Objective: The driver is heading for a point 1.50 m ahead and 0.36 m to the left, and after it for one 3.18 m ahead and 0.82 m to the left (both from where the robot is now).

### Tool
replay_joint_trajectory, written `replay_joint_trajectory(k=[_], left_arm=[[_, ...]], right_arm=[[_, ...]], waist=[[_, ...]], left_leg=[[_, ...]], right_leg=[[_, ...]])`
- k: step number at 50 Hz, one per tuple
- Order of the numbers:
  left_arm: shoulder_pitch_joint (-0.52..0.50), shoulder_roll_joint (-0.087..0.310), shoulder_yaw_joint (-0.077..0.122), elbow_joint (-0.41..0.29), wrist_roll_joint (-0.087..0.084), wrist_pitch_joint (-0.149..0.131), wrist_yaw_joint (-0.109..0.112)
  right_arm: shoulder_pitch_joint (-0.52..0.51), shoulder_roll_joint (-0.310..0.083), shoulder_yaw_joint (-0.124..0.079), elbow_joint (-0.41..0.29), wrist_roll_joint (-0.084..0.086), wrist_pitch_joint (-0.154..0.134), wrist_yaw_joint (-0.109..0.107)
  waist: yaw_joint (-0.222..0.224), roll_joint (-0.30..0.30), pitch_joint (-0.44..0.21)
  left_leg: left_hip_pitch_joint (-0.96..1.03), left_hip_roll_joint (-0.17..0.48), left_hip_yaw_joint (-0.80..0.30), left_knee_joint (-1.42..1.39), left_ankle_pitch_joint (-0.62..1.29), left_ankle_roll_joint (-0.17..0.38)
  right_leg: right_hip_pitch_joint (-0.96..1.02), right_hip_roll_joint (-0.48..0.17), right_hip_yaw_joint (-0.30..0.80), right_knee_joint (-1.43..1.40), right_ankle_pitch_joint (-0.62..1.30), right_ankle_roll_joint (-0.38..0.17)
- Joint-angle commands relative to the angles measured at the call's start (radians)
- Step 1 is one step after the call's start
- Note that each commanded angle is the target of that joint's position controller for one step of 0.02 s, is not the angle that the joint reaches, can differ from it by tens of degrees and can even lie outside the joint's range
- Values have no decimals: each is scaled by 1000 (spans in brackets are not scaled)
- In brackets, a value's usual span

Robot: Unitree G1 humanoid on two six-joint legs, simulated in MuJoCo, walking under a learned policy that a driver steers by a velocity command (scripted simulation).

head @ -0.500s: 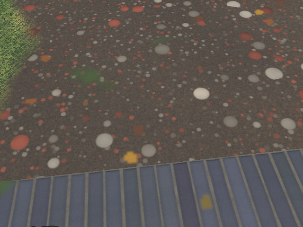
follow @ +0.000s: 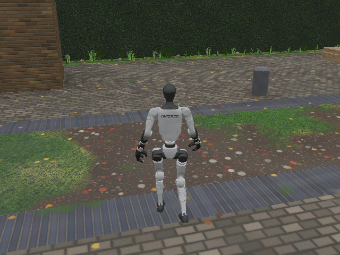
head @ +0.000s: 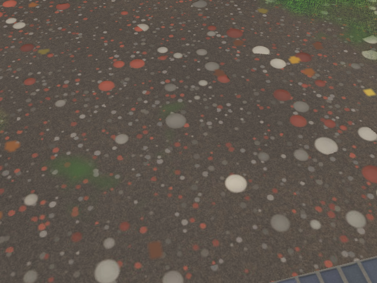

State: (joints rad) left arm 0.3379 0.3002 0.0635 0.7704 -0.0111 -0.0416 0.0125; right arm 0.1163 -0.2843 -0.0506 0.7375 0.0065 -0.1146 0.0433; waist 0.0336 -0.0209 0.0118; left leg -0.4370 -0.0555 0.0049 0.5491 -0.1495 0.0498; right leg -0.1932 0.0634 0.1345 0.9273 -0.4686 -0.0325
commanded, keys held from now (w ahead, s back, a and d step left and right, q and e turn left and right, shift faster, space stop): w+q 0.82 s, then w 0.04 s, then w+e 0.14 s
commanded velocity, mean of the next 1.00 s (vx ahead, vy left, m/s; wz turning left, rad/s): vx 0.50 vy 0.00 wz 0.43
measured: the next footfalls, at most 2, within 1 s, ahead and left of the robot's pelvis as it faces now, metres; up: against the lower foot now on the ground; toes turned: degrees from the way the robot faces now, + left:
right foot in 0.42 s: +0.41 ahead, -0.09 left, +0.00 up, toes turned +17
left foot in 0.92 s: +0.57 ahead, +0.27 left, +0.00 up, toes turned +32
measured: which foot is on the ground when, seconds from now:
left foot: down 0.00-0.44, up 0.46-0.90, down 0.92-1.00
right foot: up 0.00-0.40, down 0.42-0.94, up 0.96-1.00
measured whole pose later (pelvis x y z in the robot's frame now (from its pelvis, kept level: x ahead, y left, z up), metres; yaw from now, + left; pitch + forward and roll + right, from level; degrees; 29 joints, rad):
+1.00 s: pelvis +0.51 +0.13 +0.00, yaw +30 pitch +2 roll -1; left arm 0.33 0.31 0.05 0.87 -0.04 -0.07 -0.01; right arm 0.09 -0.28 -0.04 0.61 0.00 -0.04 0.03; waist 0.05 0.00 0.07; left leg -0.47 -0.01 0.04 0.62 -0.19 0.07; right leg -0.22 -0.06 -0.02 1.07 -0.49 0.00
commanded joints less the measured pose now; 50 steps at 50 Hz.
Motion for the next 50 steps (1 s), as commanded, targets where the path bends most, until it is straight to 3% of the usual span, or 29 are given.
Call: replay_joint_trajectory(k=[1,2,4,7,9,12,15,17,19,20,21,22,23,24,25,27,28,31,37,40,42,44,45,46,47,48,49,50], left_arm=[[-65,133,16,-114,-9,-48,-6],[-127,119,16,-129,12,-57,-8],[-108,100,19,-135,27,-62,-8],[-134,67,11,-146,28,-56,-6],[-209,44,1,-163,27,-56,-6],[-308,29,-6,-181,18,-64,-15],[-384,41,-2,-199,6,-75,-26],[-397,60,5,-205,2,-83,-31],[-346,85,18,-193,-1,-91,-30],[-265,106,31,-172,3,-93,-23],[-136,146,46,-153,17,-96,-15],[3,228,68,-136,31,-88,-6],[46,208,66,-104,12,-72,-16],[-6,127,45,-116,5,-67,-16],[-51,91,34,-120,8,-62,-14],[-120,44,16,-105,19,-60,-17],[-137,57,18,-97,24,-63,-17],[-141,77,30,-72,16,-75,-18],[-112,138,44,-28,9,-66,-11],[-63,167,51,1,-5,-52,-10],[-39,183,56,18,-16,-40,-10],[-17,209,59,35,-24,-28,-9],[-21,208,53,44,-26,-23,-8],[-15,179,36,46,-17,-25,-6],[61,64,-8,2,16,-39,-18],[75,77,-14,33,-1,-60,-27],[-34,167,17,8,-45,-66,-34],[-95,150,11,-17,-53,-68,-34]], right_arm=[[179,-142,-40,-20,11,10,0],[152,-125,-33,-23,2,18,-1],[137,-112,-26,-30,-5,20,-11],[166,-133,-33,-21,7,23,-28],[189,-159,-42,-11,13,29,-42],[235,-165,-46,6,19,44,-55],[290,-159,-46,23,24,59,-62],[299,-159,-48,24,25,68,-66],[279,-163,-53,17,24,75,-69],[261,-147,-49,8,22,76,-67],[239,-108,-34,-11,13,73,-62],[316,-41,-14,-34,15,64,-62],[378,-54,-6,-51,28,59,-63],[326,-142,-29,-35,35,62,-63],[245,-159,-36,-46,28,68,-61],[182,-130,-41,-62,10,77,-56],[199,-109,-38,-71,19,82,-50],[162,-72,-30,-96,19,92,-41],[7,-47,-12,-146,15,75,-9],[-77,-51,-10,-186,18,76,7],[-103,-62,-14,-210,15,78,14],[-50,-88,-30,-211,5,80,12],[76,-122,-51,-180,4,82,5],[234,-180,-80,-135,7,87,-11],[331,-302,-101,-118,-8,87,-28],[352,-260,-82,-132,-3,80,-28],[312,-202,-61,-122,-10,71,-21],[257,-179,-53,-110,-9,63,-20]], waist=[[-102,99,-85],[-91,38,-7],[-48,96,-20],[-43,109,-29],[-62,96,-14],[-97,104,-3],[-119,107,1],[-110,117,2],[-69,142,-8],[-23,139,-46],[43,105,-154],[57,-87,-316],[34,-302,-358],[43,-166,-208],[44,-89,-100],[6,-45,7],[-21,-102,13],[-29,-73,24],[19,-25,38],[41,-23,59],[35,-28,61],[-17,-54,5],[-100,-43,-62],[-180,-19,-141],[-150,206,-293],[-163,206,-473],[-184,115,-336],[-152,109,-192]], left_leg=[[541,338,-623,-290,-282,216],[433,291,-527,-312,-168,199],[361,240,-453,-332,-5,196],[315,214,-374,-348,133,211],[277,196,-332,-352,165,197],[233,164,-302,-338,145,165],[249,173,-344,-294,114,152],[292,188,-399,-251,91,139],[308,194,-435,-192,125,121],[286,161,-419,-120,178,97],[207,115,-368,66,166,66],[-60,-9,-233,387,-91,-1],[-273,-8,-176,596,-454,-21],[-346,57,-189,686,-391,-28],[-347,88,-156,701,-308,-35],[-297,138,-137,633,-209,-39],[-261,157,-127,619,-183,-45],[-268,179,-107,551,-118,-64],[-221,162,-43,226,174,-54],[-215,147,-10,127,169,-27],[-192,122,15,86,86,3],[-43,55,57,58,-22,47],[148,19,70,-1,11,78],[423,31,27,-17,72,107],[841,331,-430,-20,18,248],[885,484,-773,-172,-28,337],[773,444,-610,-195,-29,275],[616,398,-442,-212,19,232]], right_leg=[[-558,-78,-6,338,50,-1],[-551,-104,-26,260,99,-2],[-467,-135,-30,139,164,17],[-440,-123,-64,-14,195,58],[-417,-111,-69,-151,308,79],[-339,-74,-70,-319,478,94],[-286,-45,-60,-402,519,91],[-255,-38,-45,-452,478,78],[-169,-42,-49,-491,422,48],[-44,-50,-60,-531,428,20],[177,-148,11,-501,412,-34],[533,-363,303,-496,322,-152],[603,-500,621,-583,112,-238],[478,-465,554,-619,-4,-207],[354,-418,406,-636,61,-172],[169,-328,207,-700,250,-135],[114,-325,159,-723,291,-142],[71,-318,38,-778,407,-164],[107,-290,-180,-784,564,-135],[183,-316,-223,-767,588,-114],[239,-337,-244,-717,704,-100],[260,-345,-261,-586,1017,-89],[221,-326,-284,-435,1106,-72],[64,-288,-308,-226,1003,-42],[-360,-158,-314,193,372,24],[-457,-58,-101,398,-141,28],[-533,-107,-36,445,-95,17],[-553,-149,-56,387,-17,10]])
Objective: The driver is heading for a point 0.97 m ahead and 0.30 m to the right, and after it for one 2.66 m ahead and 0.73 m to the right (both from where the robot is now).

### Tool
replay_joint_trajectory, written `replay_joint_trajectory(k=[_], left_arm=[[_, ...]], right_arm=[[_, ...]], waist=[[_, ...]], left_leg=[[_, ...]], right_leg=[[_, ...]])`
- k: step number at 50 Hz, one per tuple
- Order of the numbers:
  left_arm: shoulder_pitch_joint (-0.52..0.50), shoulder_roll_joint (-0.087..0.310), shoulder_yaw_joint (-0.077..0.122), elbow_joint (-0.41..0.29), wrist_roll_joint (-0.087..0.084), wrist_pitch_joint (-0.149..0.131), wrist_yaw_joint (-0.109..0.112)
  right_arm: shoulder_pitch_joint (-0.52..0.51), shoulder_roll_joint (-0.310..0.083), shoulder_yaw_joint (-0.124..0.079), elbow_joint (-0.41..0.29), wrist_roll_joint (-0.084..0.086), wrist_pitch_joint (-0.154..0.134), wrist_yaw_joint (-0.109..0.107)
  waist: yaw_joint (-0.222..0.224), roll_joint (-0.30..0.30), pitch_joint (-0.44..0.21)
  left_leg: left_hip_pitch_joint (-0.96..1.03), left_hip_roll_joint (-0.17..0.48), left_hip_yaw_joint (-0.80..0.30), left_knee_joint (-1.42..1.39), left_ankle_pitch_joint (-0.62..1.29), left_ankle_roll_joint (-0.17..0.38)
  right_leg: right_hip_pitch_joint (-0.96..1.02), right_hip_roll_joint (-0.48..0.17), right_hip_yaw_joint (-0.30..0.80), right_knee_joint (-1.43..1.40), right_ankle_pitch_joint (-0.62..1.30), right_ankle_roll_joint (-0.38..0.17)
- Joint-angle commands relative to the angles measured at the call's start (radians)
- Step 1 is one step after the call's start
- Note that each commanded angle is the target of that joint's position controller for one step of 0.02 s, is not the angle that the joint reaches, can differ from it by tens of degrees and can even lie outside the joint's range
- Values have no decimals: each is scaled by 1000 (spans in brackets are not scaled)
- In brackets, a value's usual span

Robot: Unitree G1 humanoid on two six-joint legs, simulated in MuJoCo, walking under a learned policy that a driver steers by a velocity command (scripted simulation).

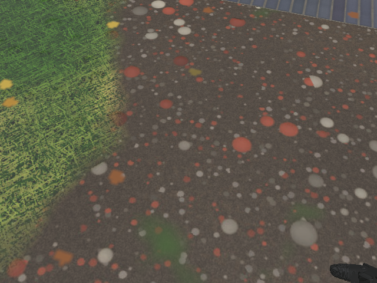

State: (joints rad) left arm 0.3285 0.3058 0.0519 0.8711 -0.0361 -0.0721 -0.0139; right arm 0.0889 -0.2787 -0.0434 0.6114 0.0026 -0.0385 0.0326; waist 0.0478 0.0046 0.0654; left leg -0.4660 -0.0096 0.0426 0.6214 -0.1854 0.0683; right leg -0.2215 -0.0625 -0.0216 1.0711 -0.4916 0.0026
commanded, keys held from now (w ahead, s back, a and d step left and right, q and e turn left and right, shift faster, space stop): w+e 0.88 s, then w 0.12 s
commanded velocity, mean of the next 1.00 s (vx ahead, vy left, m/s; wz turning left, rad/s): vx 0.50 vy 0.00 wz -0.44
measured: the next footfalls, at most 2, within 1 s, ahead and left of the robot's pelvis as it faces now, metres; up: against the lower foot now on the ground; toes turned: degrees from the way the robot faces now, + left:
right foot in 0.46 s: +0.40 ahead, -0.17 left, +0.00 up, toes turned -16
left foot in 0.94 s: +0.74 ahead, -0.08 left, +0.00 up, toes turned -33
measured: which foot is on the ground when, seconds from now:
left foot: down 0.00-0.48, up 0.50-0.92, down 0.94-1.00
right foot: up 0.00-0.44, down 0.46-0.94, up 0.96-1.00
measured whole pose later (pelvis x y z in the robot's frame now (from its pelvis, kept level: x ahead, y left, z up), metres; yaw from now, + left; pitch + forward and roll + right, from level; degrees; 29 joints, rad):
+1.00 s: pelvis +0.57 -0.11 +0.00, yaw -31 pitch +2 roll +1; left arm 0.36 0.30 0.07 0.75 -0.03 -0.03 0.02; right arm 0.10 -0.27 -0.05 0.71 -0.01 -0.12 0.03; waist 0.04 -0.03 0.00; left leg -0.45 -0.04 -0.01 0.55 -0.15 0.02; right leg -0.23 0.08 0.19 0.96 -0.50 -0.04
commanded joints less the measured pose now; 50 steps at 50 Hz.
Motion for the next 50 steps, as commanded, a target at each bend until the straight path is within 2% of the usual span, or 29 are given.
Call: replay_joint_trajectory(k=[1,2,3,6,8,12,15,18,21,22,23,24,25,26,27,28,29,30,33,36,38,42,44,45,46,47,48,49,50], left_arm=[[-102,128,22,-113,-8,-34,0],[-77,127,28,-100,4,-19,4],[-32,111,27,-80,3,-1,4],[-22,65,24,-68,4,31,13],[-70,56,24,-83,7,32,15],[-167,27,13,-110,15,19,-7],[-259,12,2,-151,17,18,-25],[-310,20,2,-196,18,19,-45],[-236,65,26,-211,16,26,-54],[-128,101,47,-190,13,29,-51],[32,159,80,-153,12,32,-37],[134,275,114,-137,9,42,-14],[93,287,104,-168,6,29,-17],[93,203,79,-174,14,18,-21],[53,166,69,-174,16,10,-20],[-13,139,60,-182,15,6,-20],[-66,104,49,-197,20,5,-15],[-93,94,44,-215,30,6,-11],[-91,126,52,-220,26,2,6],[-56,150,60,-208,18,10,23],[-27,152,61,-200,15,18,29],[26,145,62,-179,7,30,34],[16,144,64,-181,11,35,37],[1,135,62,-183,15,37,37],[3,103,51,-184,20,36,35],[16,47,28,-193,32,33,30],[175,-25,7,-205,11,22,28],[184,51,13,-187,-6,16,29],[69,125,31,-194,-5,16,29]], right_arm=[[221,-149,-50,27,-4,-20,-8],[174,-113,-40,25,-9,-29,-6],[145,-101,-39,26,-14,-38,-5],[123,-101,-45,56,-21,-68,-9],[139,-102,-48,81,-28,-73,-19],[151,-123,-52,110,-21,-70,-34],[204,-144,-61,146,-10,-57,-40],[231,-163,-70,173,6,-31,-45],[201,-204,-81,168,13,-5,-60],[187,-211,-81,164,14,4,-65],[176,-201,-74,158,16,5,-69],[244,-116,-46,122,-13,-11,-65],[260,-46,-15,96,-15,-50,-48],[143,-132,-35,76,25,-83,-30],[86,-139,-33,54,43,-101,-24],[78,-131,-33,60,23,-108,-30],[86,-144,-43,68,0,-102,-36],[105,-145,-47,72,-7,-90,-35],[110,-108,-40,67,-18,-61,-37],[-6,-72,-23,35,-18,-57,-38],[-78,-60,-16,19,-10,-63,-30],[-131,-102,-29,-2,7,-79,-13],[-96,-129,-40,4,9,-88,-9],[-38,-137,-46,21,8,-93,-9],[53,-155,-58,48,-2,-99,-13],[182,-196,-69,62,-22,-103,-18],[292,-291,-94,99,-35,-92,-17],[322,-228,-85,120,-2,-87,-6],[265,-155,-64,106,6,-84,-8]], waist=[[-124,56,-167],[-85,85,-127],[-57,101,-118],[-31,70,-71],[-41,57,-40],[-74,45,-8],[-114,24,32],[-121,30,43],[-54,82,-44],[10,85,-108],[97,54,-192],[83,-153,-298],[24,-230,-423],[85,-122,-379],[67,-82,-252],[17,-4,-164],[-19,-16,-127],[-46,-38,-114],[-65,-39,-94],[-26,-60,-65],[8,-82,-63],[23,-98,-66],[-5,-123,-69],[-38,-136,-81],[-79,-129,-130],[-132,-54,-254],[-83,250,-382],[-106,283,-361],[-133,160,-215]], left_leg=[[514,305,-378,-313,95,180],[414,270,-297,-353,136,160],[348,258,-251,-398,132,155],[282,252,-136,-478,194,158],[310,244,-68,-493,233,144],[350,224,54,-515,252,106],[436,259,92,-509,276,101],[562,295,117,-441,391,86],[610,294,155,-241,861,50],[581,275,171,-83,953,30],[459,230,190,148,862,-8],[86,128,188,517,323,-72],[-205,-68,-27,770,-407,-102],[-317,-4,-158,800,-365,-73],[-343,40,-144,736,-279,-49],[-303,82,-135,632,-212,-47],[-233,110,-133,554,-169,-56],[-174,120,-135,526,-143,-67],[-134,111,-101,396,-78,-119],[-104,75,-86,154,120,-149],[-47,39,-79,12,238,-152],[-9,16,-121,-111,243,-131],[26,19,-132,-130,163,-101],[84,19,-113,-152,149,-79],[217,23,-97,-177,151,-49],[441,151,-217,-160,99,11],[783,370,-662,-232,-92,188],[800,420,-889,-332,-377,221],[683,374,-757,-353,-408,176]], right_leg=[[-499,-61,91,165,80,-21],[-437,-86,99,119,141,-15],[-374,-93,105,109,189,-7],[-384,-88,121,58,288,19],[-449,-80,144,-32,387,29],[-435,-56,89,-276,589,19],[-462,-46,48,-384,594,-5],[-504,-29,9,-440,486,-42],[-345,60,-79,-437,329,-101],[-200,103,-99,-449,309,-128],[56,131,-70,-518,366,-170],[421,-91,314,-531,340,-293],[616,-266,841,-714,185,-450],[600,-256,783,-777,153,-396],[474,-222,641,-781,201,-354],[321,-176,529,-785,303,-319],[210,-143,451,-800,410,-304],[137,-120,419,-821,471,-302],[19,-86,329,-850,607,-307],[-40,-26,257,-844,565,-259],[-57,-6,252,-829,486,-229],[29,-52,362,-752,386,-206],[74,-79,422,-691,390,-190],[84,-78,422,-651,419,-177],[74,-38,393,-560,485,-152],[-5,18,326,-323,416,-117],[-344,173,194,28,49,-38],[-517,134,209,186,-89,-26],[-563,91,220,235,-1,-26]])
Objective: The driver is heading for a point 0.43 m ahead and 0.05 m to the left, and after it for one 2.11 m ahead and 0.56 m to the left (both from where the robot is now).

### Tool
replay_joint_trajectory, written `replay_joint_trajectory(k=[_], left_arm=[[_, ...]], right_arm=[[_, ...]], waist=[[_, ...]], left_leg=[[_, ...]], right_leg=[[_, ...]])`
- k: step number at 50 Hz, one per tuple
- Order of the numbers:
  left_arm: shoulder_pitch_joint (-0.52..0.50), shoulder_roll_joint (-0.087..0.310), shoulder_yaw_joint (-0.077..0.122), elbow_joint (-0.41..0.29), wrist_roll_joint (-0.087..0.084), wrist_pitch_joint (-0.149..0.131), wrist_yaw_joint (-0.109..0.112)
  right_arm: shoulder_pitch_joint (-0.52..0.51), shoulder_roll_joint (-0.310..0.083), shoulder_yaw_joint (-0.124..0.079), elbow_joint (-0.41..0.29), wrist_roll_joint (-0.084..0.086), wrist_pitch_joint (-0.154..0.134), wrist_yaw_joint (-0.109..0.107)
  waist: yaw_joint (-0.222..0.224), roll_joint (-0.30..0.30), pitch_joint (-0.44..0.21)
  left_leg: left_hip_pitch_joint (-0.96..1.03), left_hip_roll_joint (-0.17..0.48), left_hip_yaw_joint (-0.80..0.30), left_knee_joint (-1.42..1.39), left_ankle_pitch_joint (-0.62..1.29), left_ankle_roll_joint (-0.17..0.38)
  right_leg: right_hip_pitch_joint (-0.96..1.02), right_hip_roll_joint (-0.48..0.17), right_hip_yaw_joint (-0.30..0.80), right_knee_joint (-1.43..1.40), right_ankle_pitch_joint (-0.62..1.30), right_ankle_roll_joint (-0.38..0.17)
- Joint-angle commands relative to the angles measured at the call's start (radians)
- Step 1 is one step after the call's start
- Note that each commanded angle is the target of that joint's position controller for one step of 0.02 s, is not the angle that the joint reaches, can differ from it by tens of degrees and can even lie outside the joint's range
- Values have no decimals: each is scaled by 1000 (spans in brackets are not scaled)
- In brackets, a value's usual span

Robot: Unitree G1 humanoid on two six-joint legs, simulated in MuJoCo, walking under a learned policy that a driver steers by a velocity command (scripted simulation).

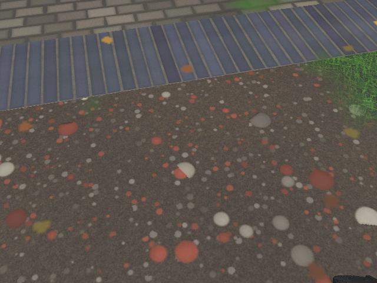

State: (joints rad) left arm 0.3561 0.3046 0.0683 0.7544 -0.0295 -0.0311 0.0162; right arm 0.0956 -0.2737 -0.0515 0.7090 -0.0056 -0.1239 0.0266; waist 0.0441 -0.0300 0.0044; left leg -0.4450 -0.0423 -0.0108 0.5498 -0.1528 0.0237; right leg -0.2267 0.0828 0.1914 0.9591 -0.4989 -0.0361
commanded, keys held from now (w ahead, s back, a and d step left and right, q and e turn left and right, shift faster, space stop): w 0.32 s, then w+q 0.06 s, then q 0.62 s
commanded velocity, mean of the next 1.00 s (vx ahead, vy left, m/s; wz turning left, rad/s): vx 0.30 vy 0.00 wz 0.19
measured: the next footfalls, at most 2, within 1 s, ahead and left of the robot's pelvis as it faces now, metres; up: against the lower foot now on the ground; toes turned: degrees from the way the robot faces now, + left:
right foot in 0.44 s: +0.38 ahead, -0.15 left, +0.00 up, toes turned -2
left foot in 0.90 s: +0.42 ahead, +0.10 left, +0.00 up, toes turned +16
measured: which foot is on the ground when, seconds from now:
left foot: down 0.00-0.44, up 0.46-0.88, down 0.90-1.00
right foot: up 0.00-0.42, down 0.44-0.90, up 0.92-1.00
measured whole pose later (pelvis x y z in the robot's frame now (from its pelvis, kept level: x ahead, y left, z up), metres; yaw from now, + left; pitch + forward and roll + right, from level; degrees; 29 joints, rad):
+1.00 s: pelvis +0.36 -0.01 +0.01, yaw +16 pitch +2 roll -2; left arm 0.10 0.32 0.08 0.79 0.00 0.00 0.02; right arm 0.14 -0.31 -0.08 0.65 0.00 0.02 0.01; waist 0.00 -0.02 0.07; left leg -0.39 -0.01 0.00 0.55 -0.21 0.05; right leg -0.43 -0.03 -0.04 1.06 -0.54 0.05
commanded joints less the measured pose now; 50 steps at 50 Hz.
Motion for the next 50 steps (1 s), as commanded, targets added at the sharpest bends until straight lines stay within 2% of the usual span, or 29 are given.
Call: replay_joint_trajectory(k=[1,2,4,5,8,11,14,17,19,20,21,22,23,24,25,26,27,28,31,36,41,43,44,45,46,47,48,49,50], left_arm=[[-49,131,16,-98,2,-24,1],[-103,118,16,-115,18,-29,0],[-96,84,13,-117,17,-32,-10],[-85,65,9,-114,15,-31,-14],[-152,26,-9,-139,25,-31,-18],[-240,8,-21,-154,23,-40,-27],[-322,14,-22,-171,14,-46,-37],[-388,27,-18,-197,10,-52,-48],[-360,51,-6,-197,11,-60,-53],[-280,76,8,-174,20,-64,-49],[-153,122,31,-138,37,-67,-41],[7,204,50,-120,64,-65,-28],[15,246,53,-116,71,-48,-27],[17,157,36,-118,56,-39,-28],[-44,115,20,-120,45,-38,-27],[-103,86,11,-115,41,-39,-28],[-153,67,7,-111,38,-39,-29],[-193,60,6,-107,43,-40,-29],[-255,84,19,-89,56,-49,-19],[-267,117,31,-54,43,-28,11],[-240,164,48,-20,15,3,5],[-248,172,52,-12,-1,12,4],[-230,159,50,0,-6,16,4],[-164,132,45,20,10,15,0],[-164,84,27,-19,60,9,-5],[-220,80,20,-43,61,10,-5],[-264,120,31,-42,35,16,-6],[-271,108,31,-43,21,20,0],[-267,108,33,-31,29,24,11]], right_arm=[[204,-136,-45,0,4,9,-4],[171,-116,-36,5,-3,14,-4],[154,-90,-24,16,-8,12,-8],[161,-89,-23,24,-2,10,-8],[185,-138,-35,48,13,10,-13],[205,-167,-39,67,19,21,-18],[256,-178,-38,96,27,31,-17],[300,-183,-38,126,34,46,-18],[299,-200,-41,137,36,59,-23],[277,-204,-41,135,36,65,-26],[275,-185,-33,130,29,66,-29],[258,-121,-7,88,-1,60,-31],[412,-24,22,92,5,48,-32],[387,-142,-8,119,26,48,-34],[312,-170,-22,98,41,53,-36],[278,-154,-23,98,35,63,-41],[262,-144,-28,96,26,79,-46],[271,-127,-30,96,27,100,-48],[258,-81,-29,61,23,141,-54],[149,-73,-28,-6,15,150,-28],[58,-109,-45,-76,14,171,0],[66,-113,-52,-90,15,177,6],[90,-127,-60,-86,13,175,2],[149,-198,-86,-79,11,172,-14],[192,-326,-114,-94,1,170,-38],[201,-293,-98,-109,-19,154,-30],[184,-253,-85,-110,-11,136,-19],[138,-229,-80,-108,2,123,-22],[94,-205,-74,-112,16,122,-27]], waist=[[-123,120,-81],[-110,96,-20],[-68,138,-7],[-61,146,-15],[-69,122,4],[-97,111,14],[-127,109,27],[-134,112,51],[-95,118,43],[-41,112,6],[18,98,-89],[77,-18,-255],[12,-281,-390],[49,-165,-379],[34,-132,-248],[5,-78,-190],[-23,-68,-137],[-55,-82,-106],[-91,-90,-70],[-66,-70,-74],[-40,-62,-47],[-57,-59,-45],[-69,-38,-56],[-76,71,-101],[-57,343,-141],[-103,316,-244],[-117,186,-226],[-87,146,-178],[-69,98,-143]], left_leg=[[547,360,-558,-280,-329,187],[446,319,-459,-297,-204,182],[356,265,-344,-332,-50,171],[346,257,-311,-346,-3,179],[325,269,-240,-391,102,209],[315,245,-152,-407,144,190],[322,239,-106,-395,164,171],[379,276,-127,-360,181,156],[405,290,-149,-303,253,139],[395,257,-125,-203,408,113],[342,197,-88,-37,481,75],[146,120,-47,260,207,19],[-148,-5,-28,564,-469,-43],[-183,29,-129,682,-488,-57],[-241,59,-112,710,-447,-63],[-234,96,-88,678,-393,-72],[-204,118,-78,635,-343,-79],[-134,131,-67,608,-307,-87],[-78,127,-37,529,-210,-106],[-17,137,-7,293,-2,-79],[-6,122,30,154,-94,-34],[46,97,61,41,-73,-3],[125,70,70,-47,12,21],[276,94,-9,-122,312,66],[501,330,-344,-97,774,215],[527,447,-539,-144,720,385],[499,400,-451,-163,660,359],[455,343,-371,-158,558,297],[411,303,-333,-168,465,249]], right_leg=[[-541,-89,-33,331,77,13],[-525,-113,-45,274,123,12],[-444,-155,-67,179,176,11],[-428,-162,-84,139,178,14],[-443,-181,-123,-24,242,34],[-398,-174,-149,-214,406,42],[-335,-146,-175,-338,507,45],[-320,-131,-174,-407,476,22],[-247,-113,-177,-458,425,-1],[-119,-91,-191,-512,447,-20],[89,-105,-185,-524,524,-47],[389,-310,5,-457,780,-111],[618,-549,334,-494,913,-269],[542,-516,333,-516,922,-269],[447,-477,169,-515,1000,-239],[347,-426,71,-534,1019,-209],[243,-397,10,-571,989,-191],[139,-375,-49,-617,960,-182],[15,-378,-145,-697,924,-204],[32,-370,-267,-724,796,-186],[119,-417,-273,-644,696,-160],[137,-412,-287,-561,683,-121],[119,-379,-316,-478,670,-81],[53,-302,-371,-310,595,-10],[-254,-158,-428,13,112,92],[-393,-64,-236,225,-225,118],[-420,-92,-149,295,-186,105],[-440,-112,-133,274,-104,90],[-444,-126,-126,216,-36,88]])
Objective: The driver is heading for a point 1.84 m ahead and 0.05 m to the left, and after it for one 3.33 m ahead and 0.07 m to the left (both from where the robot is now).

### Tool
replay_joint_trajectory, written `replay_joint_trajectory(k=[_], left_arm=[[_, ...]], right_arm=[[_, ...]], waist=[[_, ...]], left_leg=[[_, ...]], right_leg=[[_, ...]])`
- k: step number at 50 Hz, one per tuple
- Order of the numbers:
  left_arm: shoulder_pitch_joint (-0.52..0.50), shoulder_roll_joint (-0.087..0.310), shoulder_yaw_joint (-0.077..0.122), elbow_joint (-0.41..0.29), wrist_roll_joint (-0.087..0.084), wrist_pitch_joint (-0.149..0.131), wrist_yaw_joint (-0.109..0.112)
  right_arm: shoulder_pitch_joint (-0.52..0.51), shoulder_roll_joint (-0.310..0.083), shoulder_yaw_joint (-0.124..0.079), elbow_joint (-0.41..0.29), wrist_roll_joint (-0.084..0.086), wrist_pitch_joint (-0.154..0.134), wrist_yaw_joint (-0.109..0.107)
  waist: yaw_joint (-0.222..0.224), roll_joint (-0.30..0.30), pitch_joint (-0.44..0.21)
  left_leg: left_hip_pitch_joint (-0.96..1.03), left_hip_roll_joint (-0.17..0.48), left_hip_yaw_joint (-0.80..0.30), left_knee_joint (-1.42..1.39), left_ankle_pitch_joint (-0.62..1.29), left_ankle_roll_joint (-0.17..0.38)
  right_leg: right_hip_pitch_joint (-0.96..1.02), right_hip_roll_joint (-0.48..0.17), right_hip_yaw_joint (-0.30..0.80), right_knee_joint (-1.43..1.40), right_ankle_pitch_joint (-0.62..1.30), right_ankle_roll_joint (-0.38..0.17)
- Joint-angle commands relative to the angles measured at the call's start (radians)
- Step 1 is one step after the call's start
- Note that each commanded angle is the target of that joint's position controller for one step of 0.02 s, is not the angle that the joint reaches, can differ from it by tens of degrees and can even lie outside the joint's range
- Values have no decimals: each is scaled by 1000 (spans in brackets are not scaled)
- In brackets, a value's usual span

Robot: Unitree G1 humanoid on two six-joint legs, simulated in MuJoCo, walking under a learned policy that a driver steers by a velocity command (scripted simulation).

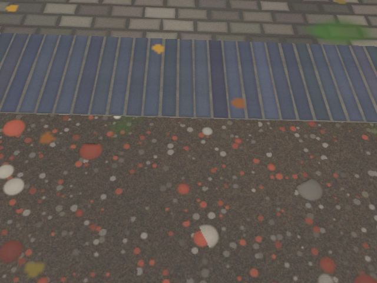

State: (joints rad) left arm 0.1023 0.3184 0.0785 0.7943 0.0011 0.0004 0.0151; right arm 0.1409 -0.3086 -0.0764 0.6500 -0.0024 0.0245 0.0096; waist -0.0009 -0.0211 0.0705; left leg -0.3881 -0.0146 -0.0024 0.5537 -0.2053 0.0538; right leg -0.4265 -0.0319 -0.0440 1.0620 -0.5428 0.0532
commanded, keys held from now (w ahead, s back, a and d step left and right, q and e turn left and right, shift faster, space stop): q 0.32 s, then no key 0.18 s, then e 0.50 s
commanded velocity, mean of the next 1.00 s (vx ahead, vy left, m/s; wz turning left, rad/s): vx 0.01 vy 0.00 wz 0.14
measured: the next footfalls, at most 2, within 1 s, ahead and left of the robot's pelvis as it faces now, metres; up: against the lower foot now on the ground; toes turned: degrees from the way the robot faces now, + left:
right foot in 0.34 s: +0.09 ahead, -0.14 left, +0.00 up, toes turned +16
left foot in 0.66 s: +0.00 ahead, +0.11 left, +0.00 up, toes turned +11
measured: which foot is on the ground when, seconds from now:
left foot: down 0.00-0.34, up 0.36-0.64, down 0.66-0.98, up 1.00-1.00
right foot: up 0.00-0.32, down 0.34-0.70, up 0.72-0.96, down 0.98-1.00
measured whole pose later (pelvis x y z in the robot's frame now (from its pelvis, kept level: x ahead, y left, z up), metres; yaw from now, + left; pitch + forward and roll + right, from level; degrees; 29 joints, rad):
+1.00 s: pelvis +0.01 -0.06 -0.01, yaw +4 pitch +0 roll +1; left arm 0.18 0.33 0.08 0.74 -0.01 0.04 -0.02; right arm 0.13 -0.31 -0.08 0.72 0.00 0.03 -0.05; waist 0.01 0.04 0.06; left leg -0.29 0.09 0.05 0.70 -0.44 -0.06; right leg -0.31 0.02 -0.04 0.64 -0.32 -0.04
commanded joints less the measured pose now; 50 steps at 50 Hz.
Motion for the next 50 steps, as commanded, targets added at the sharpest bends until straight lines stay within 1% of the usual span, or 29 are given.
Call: replay_joint_trajectory(k=[1,4,7,12,15,16,17,18,19,20,21,22,25,27,28,30,32,33,34,35,36,39,40,42,45,47,48,49,50], left_arm=[[-14,109,28,-70,6,-3,20],[16,79,22,-62,0,0,21],[-4,60,13,-66,-1,1,19],[-10,76,16,-72,-8,-7,1],[51,76,22,-58,-9,-22,-13],[86,95,31,-47,-4,-25,-13],[119,164,45,-48,15,-21,-8],[85,233,57,-46,43,-14,-7],[34,170,40,-84,52,-21,-4],[-23,123,25,-98,39,-23,2],[-57,103,19,-103,21,-23,4],[-57,88,13,-100,3,-24,6],[-1,75,2,-77,4,-14,12],[1,52,-11,-63,6,-12,9],[15,62,-10,-54,4,-9,3],[50,112,0,-38,-9,-1,-5],[87,134,5,-24,-29,-9,-10],[90,127,0,-31,-16,-22,-16],[100,90,-8,-46,-6,-39,-28],[57,74,-14,-48,-15,-41,-26],[25,91,-9,-55,-19,-33,-24],[39,90,6,-64,-19,3,-13],[37,88,10,-71,-20,11,-15],[41,72,10,-81,-25,25,-22],[60,67,9,-88,-26,36,-38],[112,72,17,-81,-25,42,-49],[140,86,26,-76,-19,43,-46],[154,169,50,-90,-17,40,-33],[158,286,65,-126,3,27,-29]], right_arm=[[11,-156,-43,-61,19,-21,-19],[-5,-165,-46,-75,3,-10,-33],[2,-179,-53,-76,10,-4,-43],[-11,-179,-54,-82,9,9,-38],[-39,-170,-49,-89,21,20,-39],[-30,-155,-44,-89,26,23,-43],[8,-102,-29,-88,17,23,-43],[10,-102,-33,-122,22,13,-43],[28,-180,-55,-96,1,2,-44],[52,-203,-69,-69,10,4,-40],[80,-178,-66,-40,9,14,-44],[84,-154,-60,-32,4,21,-48],[42,-85,-33,-45,15,21,-45],[13,-25,-4,-51,0,15,-41],[-4,1,8,-51,-5,12,-38],[14,-39,-6,-28,4,7,-37],[56,-98,-21,-4,5,4,-42],[88,-153,-32,-7,-1,5,-55],[87,-221,-49,-2,-9,14,-63],[89,-181,-46,6,-14,17,-55],[60,-147,-38,-2,-18,14,-50],[23,-132,-35,-11,-13,-5,-59],[27,-131,-35,-11,-14,-12,-63],[5,-142,-39,-6,-4,-18,-65],[-44,-158,-46,-3,9,-9,-63],[-62,-156,-46,5,24,0,-61],[-29,-137,-42,21,27,-2,-58],[30,-94,-32,31,4,-5,-53],[-36,-42,-9,-32,-35,-9,-56]], waist=[[-4,101,-195],[17,137,-212],[1,143,-214],[-15,189,-182],[22,192,-175],[34,168,-177],[16,12,-196],[-22,-272,-129],[-7,-194,-123],[-34,-129,-112],[-48,-100,-95],[-37,-101,-84],[-5,-120,-90],[5,-143,-123],[20,-173,-122],[23,-179,-104],[7,-140,-94],[7,-70,-139],[41,101,-165],[6,176,-179],[-3,183,-137],[-3,253,-82],[-11,246,-76],[-3,192,-71],[5,191,-100],[35,175,-120],[40,128,-127],[19,-88,-126],[24,-314,-125]], left_leg=[[301,252,-319,-186,467,197],[243,214,-303,-199,445,193],[216,198,-328,-200,322,184],[160,179,-431,-206,131,166],[141,144,-468,-158,123,125],[93,106,-447,-119,67,85],[-14,25,-339,56,-134,24],[-194,-133,-141,250,-391,-33],[-181,-74,-189,474,-410,-69],[-169,-72,-194,562,-348,-78],[-167,-69,-183,600,-299,-98],[-192,-69,-185,630,-255,-114],[-161,-58,-135,516,-214,-144],[-29,3,-93,273,-219,-151],[44,12,-58,160,-242,-153],[141,-15,-12,-46,-140,-148],[287,-2,-39,-246,87,-99],[395,87,-104,-194,249,-66],[435,179,-154,-111,386,5],[361,205,-181,-140,275,65],[326,228,-211,-177,209,87],[271,312,-250,-194,301,133],[275,348,-262,-192,386,159],[281,354,-220,-182,448,163],[254,316,-121,-145,458,126],[220,288,-57,-71,378,83],[171,253,-12,13,261,36],[11,164,90,237,-11,-58],[-243,-1,65,484,-502,-138]], right_leg=[[-209,-16,114,65,61,2],[-118,24,103,-49,130,21],[-61,40,116,-195,170,32],[34,66,126,-362,184,16],[151,74,106,-586,282,-18],[240,35,119,-682,363,-41],[341,-163,289,-745,389,-110],[292,-336,542,-803,517,-279],[235,-374,566,-805,536,-345],[214,-316,462,-785,537,-312],[218,-248,374,-767,521,-266],[243,-226,339,-757,533,-253],[296,-178,246,-743,611,-259],[302,-151,217,-722,622,-246],[285,-143,217,-721,626,-244],[268,-142,254,-692,654,-245],[206,-133,291,-676,664,-200],[142,-115,283,-646,598,-151],[58,-27,189,-589,452,-97],[74,26,106,-524,298,-54],[45,36,86,-467,261,-37],[-22,28,60,-266,81,-37],[-58,15,64,-173,-18,-37],[-78,-12,63,-147,-32,-30],[32,-3,9,-271,99,-25],[152,35,-44,-452,259,-48],[236,59,-28,-555,356,-74],[363,-59,190,-655,651,-136],[407,-329,602,-708,969,-349]])
Velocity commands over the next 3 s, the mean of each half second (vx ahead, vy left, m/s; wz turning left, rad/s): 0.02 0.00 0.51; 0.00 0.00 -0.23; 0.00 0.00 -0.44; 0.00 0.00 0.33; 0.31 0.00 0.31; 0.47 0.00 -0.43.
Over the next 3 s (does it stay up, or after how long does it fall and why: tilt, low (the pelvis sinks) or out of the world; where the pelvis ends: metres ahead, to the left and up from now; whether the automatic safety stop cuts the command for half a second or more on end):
stays up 0.45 0.11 0.01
